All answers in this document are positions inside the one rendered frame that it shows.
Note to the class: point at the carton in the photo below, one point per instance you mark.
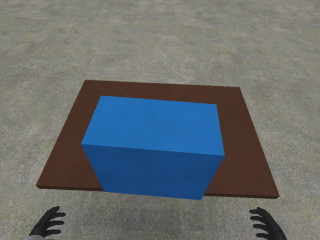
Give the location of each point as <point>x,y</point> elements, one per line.
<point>154,147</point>

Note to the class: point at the left robot hand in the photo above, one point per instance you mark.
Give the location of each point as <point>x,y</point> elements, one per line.
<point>44,223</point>

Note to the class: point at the table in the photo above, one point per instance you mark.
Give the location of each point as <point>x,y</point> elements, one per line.
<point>243,173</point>

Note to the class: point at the right robot hand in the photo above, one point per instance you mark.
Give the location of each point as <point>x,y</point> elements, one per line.
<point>273,229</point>

